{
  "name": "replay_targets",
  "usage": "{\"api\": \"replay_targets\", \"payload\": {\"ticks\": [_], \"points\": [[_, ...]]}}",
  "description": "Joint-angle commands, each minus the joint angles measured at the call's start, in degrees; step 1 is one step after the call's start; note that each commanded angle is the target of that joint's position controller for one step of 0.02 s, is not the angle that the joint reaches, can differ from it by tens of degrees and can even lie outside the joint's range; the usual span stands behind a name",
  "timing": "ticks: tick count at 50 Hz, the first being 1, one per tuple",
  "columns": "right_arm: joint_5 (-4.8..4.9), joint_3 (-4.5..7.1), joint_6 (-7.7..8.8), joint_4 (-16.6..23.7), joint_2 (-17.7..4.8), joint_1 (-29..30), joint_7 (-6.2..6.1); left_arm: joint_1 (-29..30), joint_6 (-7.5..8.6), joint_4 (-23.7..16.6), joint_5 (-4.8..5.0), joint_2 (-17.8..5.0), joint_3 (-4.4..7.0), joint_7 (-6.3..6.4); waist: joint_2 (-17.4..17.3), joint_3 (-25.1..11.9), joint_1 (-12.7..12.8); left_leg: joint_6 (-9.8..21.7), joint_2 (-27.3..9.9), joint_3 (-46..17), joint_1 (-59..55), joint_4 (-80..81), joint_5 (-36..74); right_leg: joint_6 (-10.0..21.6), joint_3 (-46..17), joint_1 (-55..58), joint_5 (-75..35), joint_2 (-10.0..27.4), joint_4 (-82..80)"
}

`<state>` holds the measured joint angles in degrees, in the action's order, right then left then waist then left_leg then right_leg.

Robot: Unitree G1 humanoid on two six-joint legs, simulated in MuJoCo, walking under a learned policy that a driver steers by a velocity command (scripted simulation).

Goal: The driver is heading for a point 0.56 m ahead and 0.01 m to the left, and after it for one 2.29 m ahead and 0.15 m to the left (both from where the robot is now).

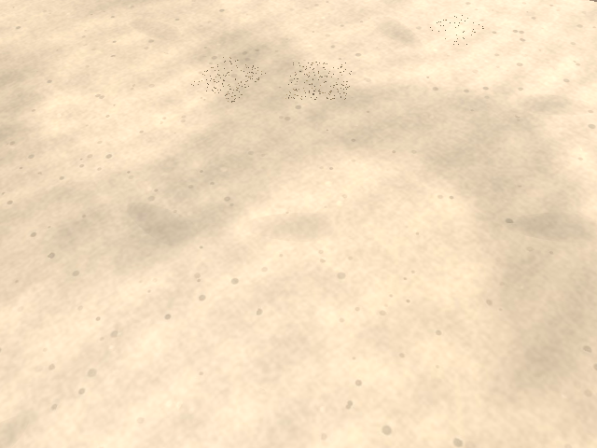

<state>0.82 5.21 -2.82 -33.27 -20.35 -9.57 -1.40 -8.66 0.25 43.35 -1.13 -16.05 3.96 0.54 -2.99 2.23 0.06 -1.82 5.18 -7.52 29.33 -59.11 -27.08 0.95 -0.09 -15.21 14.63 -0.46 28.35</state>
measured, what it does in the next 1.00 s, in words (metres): walks ahead, turning left: left foot, then right foot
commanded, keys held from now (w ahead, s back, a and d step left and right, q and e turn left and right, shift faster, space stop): q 0.34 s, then w+q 0.06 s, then w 0.50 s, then w+e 0.10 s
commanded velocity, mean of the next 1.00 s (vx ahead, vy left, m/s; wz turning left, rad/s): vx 0.22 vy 0.00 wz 0.36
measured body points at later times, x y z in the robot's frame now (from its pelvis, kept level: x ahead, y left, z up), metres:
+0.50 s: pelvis +0.01 +0.05 +0.01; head +0.03 +0.09 +0.46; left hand +0.07 +0.38 -0.11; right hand +0.21 -0.18 -0.06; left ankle -0.02 +0.14 -0.74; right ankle +0.05 -0.10 -0.66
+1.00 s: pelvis +0.20 +0.06 +0.01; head +0.22 +0.04 +0.46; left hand +0.17 +0.34 -0.10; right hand +0.41 -0.16 -0.10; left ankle +0.14 +0.19 -0.66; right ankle +0.21 -0.04 -0.74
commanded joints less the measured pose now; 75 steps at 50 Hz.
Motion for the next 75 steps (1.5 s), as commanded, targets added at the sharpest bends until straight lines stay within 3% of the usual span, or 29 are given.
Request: {"api": "replay_targets", "payload": {"ticks": [1, 4, 7, 12, 15, 16, 17, 18, 19, 21, 25, 36, 40, 41, 42, 43, 44, 47, 50, 55, 61, 63, 64, 65, 66, 67, 69, 70, 75], "points": [[0.13, 2.52, -0.27, 2.43, -5.98, -2.81, -0.12, 5.61, 0.62, -5.38, 0.96, -7.25, 1.35, 1.34, 10.19, -2.35, -1.39, -2.74, -3.45, 0.7, 7.01, -11.87, 3.16, 10.53, -10.89, 6.18, -17.07, 14.76, -10.77], [0.76, 1.37, -0.17, 4.54, -3.36, 1.57, 0.29, 1.37, -0.29, -4.67, 0.34, -8.13, 1.7, 2.07, 11.71, -3.45, 1.83, -4.17, -5.06, 4.05, 8.46, -4.12, 5.04, 11.65, -7.1, 12.41, -20.23, 14.93, -10.74], [0.18, 0.49, -0.14, 5.79, -2.0, 3.23, 0.95, 0.53, -0.85, -4.56, 0.57, -10.46, 2.57, 1.76, 12.53, -5.34, 3.06, -4.17, -7.2, 6.15, 3.94, 5.14, 3.62, 12.14, -4.89, 14.4, -22.45, 16.84, -10.07], [0.43, 0.86, -0.73, 5.91, -3.1, 1.3, 1.91, 1.46, -0.86, -4.36, 1.97, -12.82, 3.49, 0.39, 13.77, -5.77, 2.1, -1.44, -6.75, 10.38, -6.3, 18.82, 5.42, 10.82, -1.65, 11.46, -24.6, 18.67, -7.81], [0.21, 2.04, -0.96, 3.95, -4.33, -4.43, 1.84, 0.16, -0.47, -2.94, 3.26, -10.64, 3.01, 0.02, 9.44, -6.86, -1.2, 3.39, -4.38, 10.87, -20.05, 35.67, 19.2, 4.5, 3.62, 5.63, -17.5, 15.93, 2.01], [0.33, 3.56, -0.68, 4.05, -9.36, -6.91, 1.07, -1.68, -0.33, -2.98, 1.36, -7.59, 2.16, -0.21, -2.64, -7.99, -1.02, 7.02, -12.6, -1.7, -30.58, 37.93, 37.21, -0.8, 8.71, -6.02, -2.61, 10.85, 15.43], [-1.02, 4.03, 0.12, 6.01, -14.84, -6.16, 0.76, 1.03, -0.13, -6.56, -1.14, -5.1, 0.94, 0.01, -16.05, -7.96, -0.45, 18.87, -27.16, -22.19, -33.45, 36.89, 52.21, -5.38, 7.51, -22.51, 24.36, 2.33, 29.79], [-1.96, 3.49, 1.68, 5.11, -11.54, -9.21, 1.41, 5.36, 0.08, -7.28, -0.01, -8.28, 1.94, 0.44, -8.86, -12.43, -5.38, 23.56, -27.68, -23.39, -31.16, 39.69, 39.03, -5.16, -1.65, -23.6, 24.87, 1.92, 38.77], [-1.25, 2.7, 2.85, 3.59, -9.58, -8.79, 1.54, 5.61, 0.27, -7.53, 1.45, -9.32, 2.37, 0.17, -6.92, -9.63, -3.77, 20.53, -23.89, -19.85, -30.17, 41.88, 21.41, -3.69, -3.41, -25.7, 19.29, 3.44, 39.37], [0.47, 1.42, 3.47, 3.11, -6.03, -5.06, 1.08, 4.95, 0.73, -6.24, 1.49, -10.48, 3.03, -0.13, -5.16, -4.54, -2.11, 15.52, -19.43, -17.03, -26.65, 45.72, -1.78, -2.38, -3.5, -27.35, 9.1, 5.2, 34.06], [-1.08, 0.25, 4.78, 2.6, -4.61, -4.92, 0.15, 3.57, 2.7, -4.38, 1.37, -8.16, 2.29, -1.28, -5.62, -3.32, -1.29, 14.12, -16.18, -12.14, -24.83, 49.16, 3.05, -3.08, -1.53, -22.92, -3.02, 3.77, 25.32], [0.21, 0.67, 5.83, -2.54, -7.34, -10.08, 1.51, 8.39, 5.34, -6.0, 2.55, -6.85, 0.36, -3.03, -3.79, 1.44, -4.33, 14.81, -18.44, -11.91, -21.37, 47.27, 5.44, -1.05, -0.78, -13.66, -4.05, 2.75, 3.61], [-0.08, -0.39, 5.33, -3.26, -4.77, -9.36, 1.66, -2.14, 6.05, -3.07, 2.26, -8.49, 1.21, -2.6, -2.69, -2.34, 1.74, 11.45, -14.8, -8.91, -16.35, 37.67, 15.39, 1.98, 0.83, 4.49, -4.94, 1.22, -1.58], [-0.69, -1.52, 5.52, -2.4, -1.68, -8.17, 1.58, -10.23, 6.26, -1.81, 1.81, -11.56, 2.07, -2.02, 2.59, -7.48, 5.37, 8.48, -10.35, -3.98, -11.02, 23.4, 17.32, 5.11, -7.61, 15.08, -2.39, 8.23, -3.74], [-0.09, -2.36, 6.61, 0.25, 1.04, -10.48, 1.08, -15.84, 5.92, -0.47, 1.2, -18.49, 3.84, -2.09, 19.23, -12.2, 4.99, 3.73, -2.04, 4.25, 6.19, 3.4, 4.17, 13.93, -31.14, 28.57, 8.57, 19.94, -10.29], [0.56, -1.3, 7.24, 0.18, -3.61, -8.55, 0.72, -16.71, 6.02, -0.1, 1.91, -14.04, 2.76, -2.56, 15.91, -10.19, 6.23, 2.62, -2.52, 0.24, 14.98, -6.4, -5.43, 16.22, -40.64, 28.73, 18.87, 22.38, -14.99], [1.41, -0.63, 7.57, 0.14, -5.47, -6.69, 0.99, -13.91, 5.91, -0.51, 1.91, -10.98, 1.65, -2.38, 12.5, -4.93, 5.22, 3.43, -5.58, -0.66, 18.86, -10.08, -1.28, 14.64, -35.5, 25.52, 19.97, 21.41, -15.14], [-0.5, -0.87, 8.1, 0.3, -3.41, -3.03, 1.59, -8.79, 5.25, -2.01, 0.92, -7.49, 0.13, -1.92, 7.95, -0.16, 2.45, 3.3, -10.45, 2.24, 16.18, -5.07, 9.96, 12.49, -23.42, 15.64, 5.08, 15.11, -17.38], [-1.05, -1.43, 8.17, 0.46, -1.06, -2.75, 2.01, -8.75, 5.04, -2.12, 1.66, -8.27, 0.27, -1.33, 8.18, -0.01, 1.08, 0.93, -10.27, 4.42, 12.99, 1.39, 13.62, 13.32, -17.8, 11.44, -6.93, 12.31, -19.51], [-0.87, -2.75, 9.12, 2.26, 1.82, 6.92, 2.63, -12.18, 4.18, -0.28, 2.4, -10.17, 0.98, 0.02, 7.29, 1.08, 3.63, -1.59, -7.14, 6.16, 5.06, 22.14, 26.86, 11.05, -10.76, 6.87, -16.34, 8.68, -18.62], [0.19, -1.32, 10.02, 2.89, -1.66, 10.41, 3.38, -15.48, 2.93, 0.96, 3.05, -11.24, 1.78, 0.65, 9.18, 0.65, 2.64, 0.87, -5.66, 3.77, -3.06, 31.17, 27.25, 8.44, -16.57, 11.2, -16.15, 12.49, -12.97], [0.07, 0.38, 10.15, 0.74, -4.53, 1.76, 2.68, -14.48, 2.53, 0.52, 2.57, -10.52, 1.65, 0.54, 9.06, -4.5, -2.48, 3.78, -4.91, 5.55, -16.54, 33.86, 24.82, 6.2, -14.68, 9.94, -26.2, 9.45, -2.58], [-0.74, 1.32, 10.04, -0.39, -6.77, -6.94, 2.1, -13.6, 2.5, -0.86, 1.71, -8.04, 0.72, 0.32, 7.31, -12.38, -6.87, 6.75, -10.68, 1.14, -31.48, 31.31, 23.23, 4.33, -13.09, 3.07, -21.0, 6.27, 10.69], [-2.38, 2.47, 9.38, -0.98, -12.11, -13.11, 1.64, -18.9, 2.93, -2.92, 1.34, -1.79, -1.02, 0.4, -6.54, -22.28, -5.63, 13.55, -25.63, -19.24, -52.04, 31.25, 22.11, 0.29, -7.19, -14.86, 2.48, -2.14, 32.29], [-2.3, 1.69, 8.93, -0.94, -9.47, -12.12, 2.19, -21.84, 3.37, -3.5, 2.82, -3.61, -1.01, 0.35, -16.14, -25.82, -3.82, 18.01, -31.32, -36.08, -52.34, 38.83, 20.48, -1.04, -9.23, -23.36, 20.62, -2.85, 42.84], [-1.83, 0.38, 8.6, -0.42, -4.55, -7.95, 2.03, -17.93, 2.84, -3.07, 3.72, -8.99, 0.64, 0.54, -8.59, -16.54, -3.72, 16.11, -28.88, -26.91, -44.79, 38.8, 25.31, -1.76, -9.71, -26.08, 17.36, 0.52, 47.07], [-1.49, -0.79, 8.0, -0.91, -0.56, -2.43, 2.19, -12.44, 1.51, -4.01, 2.58, -9.47, 1.28, 0.86, -1.24, -7.93, -1.51, 13.95, -23.74, -9.38, -30.8, 38.2, 44.5, -3.14, -6.43, -23.37, 12.61, 3.88, 44.79], [-1.61, -0.92, 8.03, -1.38, 0.1, -0.21, 2.32, -12.43, 0.62, -4.3, 2.31, -8.7, 1.6, 0.85, -2.27, -5.93, 0.28, 13.23, -21.79, -4.46, -25.4, 39.43, 47.37, -3.46, -6.08, -20.69, 11.27, 5.37, 42.09], [-1.54, 0.55, 8.35, -4.19, -3.6, 4.03, 1.36, -9.45, -1.59, -7.29, 1.81, -4.24, 0.55, 0.34, -3.58, -3.67, 1.96, 14.98, -21.27, 5.81, -18.0, 45.34, 48.4, -4.82, -2.99, -16.03, 1.57, 6.22, 28.46]]}}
